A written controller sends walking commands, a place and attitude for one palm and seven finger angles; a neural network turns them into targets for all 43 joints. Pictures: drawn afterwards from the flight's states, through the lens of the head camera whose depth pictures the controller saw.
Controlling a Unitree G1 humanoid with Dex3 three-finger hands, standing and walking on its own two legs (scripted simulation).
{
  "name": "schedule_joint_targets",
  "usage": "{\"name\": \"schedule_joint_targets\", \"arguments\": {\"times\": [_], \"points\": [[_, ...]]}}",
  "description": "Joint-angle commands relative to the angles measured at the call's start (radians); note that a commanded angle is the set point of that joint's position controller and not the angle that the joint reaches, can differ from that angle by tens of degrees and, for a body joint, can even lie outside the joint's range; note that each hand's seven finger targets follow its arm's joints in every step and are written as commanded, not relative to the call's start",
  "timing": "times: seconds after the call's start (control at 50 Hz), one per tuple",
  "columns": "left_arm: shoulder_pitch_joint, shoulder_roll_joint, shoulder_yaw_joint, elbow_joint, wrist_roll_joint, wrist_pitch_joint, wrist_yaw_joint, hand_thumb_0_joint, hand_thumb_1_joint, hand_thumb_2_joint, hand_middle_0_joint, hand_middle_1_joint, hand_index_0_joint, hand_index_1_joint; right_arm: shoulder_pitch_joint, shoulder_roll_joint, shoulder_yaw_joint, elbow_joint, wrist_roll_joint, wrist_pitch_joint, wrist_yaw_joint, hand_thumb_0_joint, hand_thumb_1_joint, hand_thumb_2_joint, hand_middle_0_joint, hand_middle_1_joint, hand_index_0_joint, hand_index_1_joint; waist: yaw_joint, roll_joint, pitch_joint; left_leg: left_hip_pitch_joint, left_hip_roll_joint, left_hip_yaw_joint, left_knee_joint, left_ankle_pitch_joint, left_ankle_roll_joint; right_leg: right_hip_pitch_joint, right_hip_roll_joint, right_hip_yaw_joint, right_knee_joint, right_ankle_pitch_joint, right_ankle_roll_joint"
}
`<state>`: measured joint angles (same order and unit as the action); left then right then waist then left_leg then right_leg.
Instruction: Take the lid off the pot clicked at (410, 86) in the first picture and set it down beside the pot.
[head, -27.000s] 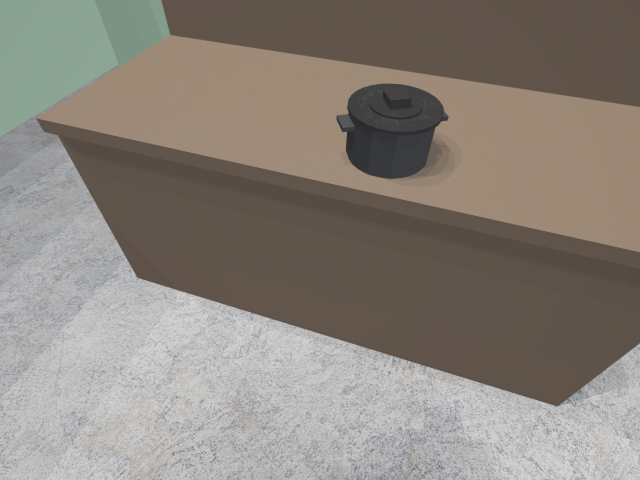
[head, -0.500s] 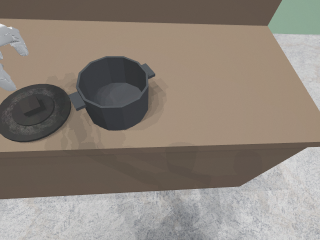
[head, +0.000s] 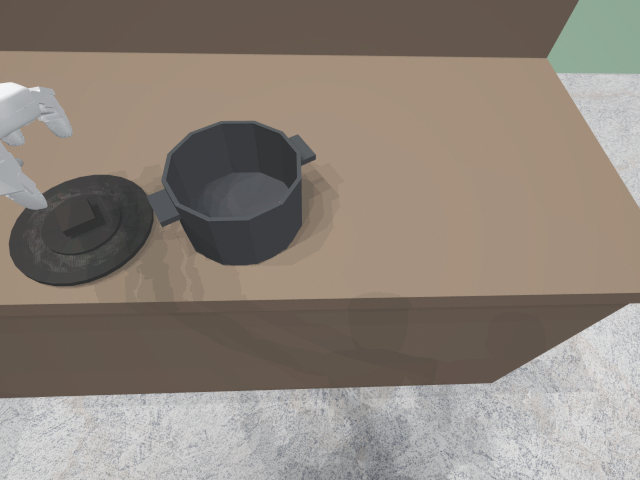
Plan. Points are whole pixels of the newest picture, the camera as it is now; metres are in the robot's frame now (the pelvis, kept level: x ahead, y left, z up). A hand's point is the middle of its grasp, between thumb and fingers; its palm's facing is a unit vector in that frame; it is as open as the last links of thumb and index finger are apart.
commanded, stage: draw the hand back to the body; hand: left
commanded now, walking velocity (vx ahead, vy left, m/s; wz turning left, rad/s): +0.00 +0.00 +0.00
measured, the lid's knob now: (76, 216) +0.49 +0.35 -0.01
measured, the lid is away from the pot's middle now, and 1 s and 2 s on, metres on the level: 0.24 0.24 0.24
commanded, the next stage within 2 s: step back with the hand held close in 1.88 s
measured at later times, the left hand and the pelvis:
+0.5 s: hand (37, 167) +0.40 +0.26 +0.19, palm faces +0.39 -0.88 -0.26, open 10.3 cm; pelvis +0.01 -0.02 +0.01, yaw -1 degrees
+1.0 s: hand (36, 261) +0.30 +0.23 +0.18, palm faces +0.45 -0.85 -0.26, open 8.0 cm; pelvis -0.01 -0.05 +0.01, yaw +0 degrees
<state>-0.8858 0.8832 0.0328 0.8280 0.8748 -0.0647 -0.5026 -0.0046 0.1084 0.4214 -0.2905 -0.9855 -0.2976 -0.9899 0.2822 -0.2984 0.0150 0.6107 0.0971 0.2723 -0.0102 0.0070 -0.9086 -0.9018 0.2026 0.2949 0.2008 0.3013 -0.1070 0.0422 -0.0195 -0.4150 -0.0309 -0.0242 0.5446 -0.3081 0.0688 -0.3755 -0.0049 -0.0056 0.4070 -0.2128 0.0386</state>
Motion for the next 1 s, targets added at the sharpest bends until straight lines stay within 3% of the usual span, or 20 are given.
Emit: {"name": "schedule_joint_targets", "arguments": {"times": [0.0,0.08,0.1,0.12,0.16,0.18,0.2,0.24,0.26,0.28,0.3,0.36,0.42,0.48,0.62,0.68,0.78,0.88,0.94,0.98], "points": [[-0.379,0.343,0.119,-0.353,-0.015,0.015,0.031,0.0,0.098,0.419,-0.282,-0.986,-0.282,-0.986,0.0,-0.175,-0.067,-0.115,-0.011,-0.021,0.004,0.0,-0.9,-0.9,0.2,0.3,0.2,0.3,0.03,0.111,-0.472,0.36,-0.001,-0.038,-0.002,0.698,0.03,0.125,0.069,-0.057,0.01,0.341,-0.057],[-0.28,0.314,0.132,-0.34,-0.04,0.011,0.03,0.0,0.098,0.419,-0.282,-0.986,-0.282,-0.986,-0.027,-0.166,-0.061,-0.116,-0.008,-0.03,0.003,0.0,-0.9,-0.9,0.2,0.3,0.2,0.3,0.035,0.098,-0.413,0.339,0.002,-0.042,-0.015,0.677,0.024,0.111,0.067,-0.063,0.0,0.31,-0.059],[-0.392,0.049,0.255,-0.338,-0.59,0.001,0.205,0.0,0.098,0.419,-0.282,-0.986,-0.282,-0.986,0.153,-0.099,-0.071,-0.134,-0.002,-0.083,-0.006,0.0,-0.9,-0.9,0.2,0.3,0.2,0.3,-0.002,0.142,-0.347,0.519,0.07,-0.058,-0.045,0.577,-0.045,0.032,0.045,-0.066,-0.014,0.23,-0.09],[-0.285,-0.004,0.184,-0.33,-0.643,0.002,0.287,0.0,0.098,0.419,-0.282,-0.986,-0.282,-0.986,0.094,-0.116,-0.05,-0.131,-0.007,-0.113,-0.016,0.0,-0.9,-0.9,0.2,0.3,0.2,0.3,0.016,0.141,-0.324,0.555,0.098,-0.112,-0.077,0.53,-0.062,0.021,0.046,-0.055,-0.03,0.145,-0.091],[-0.161,-0.003,0.279,-0.334,-0.783,-0.005,0.402,0.0,0.098,0.419,-0.282,-0.986,-0.282,-0.986,0.04,-0.135,-0.05,-0.129,-0.021,-0.155,-0.038,0.0,-0.9,-0.9,0.2,0.3,0.2,0.3,0.042,-0.009,-0.331,0.473,0.089,-0.06,-0.09,0.462,-0.032,0.122,0.03,-0.033,-0.053,0.193,-0.084],[-0.148,0.007,0.311,-0.354,-0.821,-0.012,0.44,0.0,0.098,0.419,-0.282,-0.986,-0.282,-0.986,0.018,-0.138,-0.044,-0.117,-0.025,-0.167,-0.044,0.0,-0.9,-0.9,0.2,0.3,0.2,0.3,0.053,-0.042,-0.327,0.426,0.079,-0.039,-0.098,0.453,-0.025,0.168,0.027,-0.032,-0.049,0.227,-0.082],[-0.196,-0.023,0.292,-0.431,-0.841,-0.025,0.467,0.0,0.098,0.419,-0.282,-0.986,-0.282,-0.986,0.002,-0.136,-0.042,-0.118,-0.026,-0.183,-0.048,0.0,-0.9,-0.9,0.2,0.3,0.2,0.3,0.051,-0.005,-0.332,0.431,0.074,-0.032,-0.113,0.458,-0.028,0.18,0.025,-0.03,-0.048,0.244,-0.081],[-0.24,-0.055,0.288,-0.514,-0.862,-0.04,0.514,0.0,0.138,0.443,-0.278,-0.952,-0.278,-0.952,-0.019,-0.127,-0.04,-0.099,-0.031,-0.222,-0.052,0.0,-0.9,-0.9,0.2,0.3,0.2,0.3,0.052,0.129,-0.302,0.47,0.076,-0.036,-0.126,0.487,-0.045,0.161,0.026,-0.033,-0.05,0.225,-0.084],[-0.208,-0.036,0.325,-0.531,-0.87,-0.042,0.537,0.0,0.158,0.455,-0.276,-0.934,-0.276,-0.934,-0.018,-0.122,-0.039,-0.088,-0.037,-0.239,-0.05,0.0,-0.9,-0.9,0.2,0.3,0.2,0.3,0.063,0.156,-0.298,0.475,0.077,-0.04,-0.131,0.504,-0.053,0.177,0.026,-0.038,-0.048,0.228,-0.087],[-0.139,0.017,0.394,-0.534,-0.875,-0.042,0.556,0.0,0.178,0.467,-0.274,-0.917,-0.274,-0.917,-0.025,-0.125,-0.038,-0.079,-0.044,-0.246,-0.051,0.0,-0.9,-0.9,0.2,0.3,0.2,0.3,0.081,0.133,-0.28,0.446,0.074,-0.031,-0.13,0.52,-0.048,0.213,0.025,-0.036,-0.05,0.256,-0.088],[-0.075,0.021,0.42,-0.554,-0.882,-0.046,0.568,0.0,0.198,0.479,-0.272,-0.9,-0.272,-0.9,-0.032,-0.12,-0.036,-0.081,-0.046,-0.253,-0.051,0.0,-0.9,-0.9,0.2,0.3,0.2,0.3,0.093,0.125,-0.295,0.429,0.069,-0.026,-0.134,0.547,-0.048,0.261,0.021,-0.039,-0.042,0.297,-0.087],[0.033,-0.078,0.383,-0.691,-0.906,-0.059,0.577,0.0,0.258,0.515,-0.265,-0.849,-0.265,-0.849,-0.06,-0.102,-0.042,-0.09,-0.049,-0.287,-0.043,0.0,-0.9,-0.9,0.2,0.3,0.2,0.3,0.099,0.154,-0.309,0.468,0.077,-0.021,-0.126,0.676,-0.057,0.29,0.02,-0.042,-0.035,0.366,-0.079],[0.175,-0.092,0.411,-0.636,-0.923,-0.044,0.585,0.0,0.318,0.551,-0.259,-0.797,-0.259,-0.797,-0.059,-0.109,-0.048,-0.072,-0.052,-0.289,-0.041,0.0,-0.9,-0.9,0.2,0.3,0.2,0.3,0.107,0.018,-0.227,0.387,0.077,-0.005,-0.14,0.614,-0.041,0.314,0.023,-0.044,-0.041,0.379,-0.074],[0.169,-0.107,0.4,-0.758,-0.928,-0.057,0.585,0.0,0.378,0.587,-0.253,-0.746,-0.253,-0.746,-0.095,-0.103,-0.048,-0.08,-0.05,-0.3,-0.043,0.0,-0.9,-0.9,0.2,0.3,0.2,0.3,0.103,0.06,-0.248,0.412,0.067,0.009,-0.141,0.562,-0.03,0.323,0.02,-0.037,-0.051,0.375,-0.07],[0.294,-0.146,0.399,-0.772,-0.941,-0.049,0.6,0.0,0.519,0.671,-0.239,-0.626,-0.239,-0.626,-0.126,-0.096,-0.044,-0.059,-0.05,-0.314,-0.055,0.0,-0.9,-0.9,0.2,0.3,0.2,0.3,0.11,0.021,-0.203,0.379,0.045,0.028,-0.166,0.439,-0.021,0.343,0.025,-0.034,-0.071,0.357,-0.068],[0.273,-0.163,0.38,-0.891,-0.942,-0.065,0.603,0.0,0.579,0.707,-0.233,-0.574,-0.233,-0.574,-0.158,-0.088,-0.041,-0.068,-0.048,-0.327,-0.058,0.0,-0.9,-0.9,0.2,0.3,0.2,0.3,0.11,0.061,-0.221,0.41,0.04,0.031,-0.173,0.429,-0.02,0.351,0.024,-0.03,-0.077,0.353,-0.066],[0.45,-0.166,0.431,-0.879,-0.956,-0.062,0.609,0.0,0.679,0.768,-0.222,-0.489,-0.222,-0.489,-0.178,-0.081,-0.043,-0.06,-0.052,-0.332,-0.057,0.0,-0.9,-0.9,0.2,0.3,0.2,0.3,0.129,0.001,-0.178,0.378,0.038,0.041,-0.18,0.417,-0.018,0.372,0.022,-0.03,-0.081,0.378,-0.061],[0.498,-0.198,0.419,-0.976,-0.965,-0.071,0.605,0.0,0.78,0.828,-0.212,-0.403,-0.212,-0.403,-0.217,-0.067,-0.037,-0.073,-0.053,-0.339,-0.059,0.0,-0.9,-0.9,0.2,0.3,0.2,0.3,0.132,0.036,-0.167,0.387,0.034,0.049,-0.19,0.364,-0.018,0.362,0.02,-0.023,-0.097,0.333,-0.056],[0.558,-0.214,0.42,-0.956,-0.973,-0.065,0.608,0.0,0.84,0.864,-0.206,-0.351,-0.206,-0.351,-0.225,-0.064,-0.035,-0.07,-0.054,-0.341,-0.062,0.0,-0.9,-0.9,0.2,0.3,0.2,0.3,0.138,-0.009,-0.132,0.37,0.035,0.049,-0.197,0.321,-0.016,0.349,0.021,-0.019,-0.106,0.294,-0.053],[0.569,-0.219,0.421,-1.022,-0.973,-0.073,0.608,0.0,0.88,0.888,-0.202,-0.317,-0.202,-0.317,-0.239,-0.058,-0.032,-0.075,-0.055,-0.347,-0.063,0.0,-0.9,-0.9,0.2,0.3,0.2,0.3,0.137,0.037,-0.147,0.389,0.031,0.052,-0.196,0.312,-0.017,0.347,0.021,-0.016,-0.113,0.279,-0.053]]}}
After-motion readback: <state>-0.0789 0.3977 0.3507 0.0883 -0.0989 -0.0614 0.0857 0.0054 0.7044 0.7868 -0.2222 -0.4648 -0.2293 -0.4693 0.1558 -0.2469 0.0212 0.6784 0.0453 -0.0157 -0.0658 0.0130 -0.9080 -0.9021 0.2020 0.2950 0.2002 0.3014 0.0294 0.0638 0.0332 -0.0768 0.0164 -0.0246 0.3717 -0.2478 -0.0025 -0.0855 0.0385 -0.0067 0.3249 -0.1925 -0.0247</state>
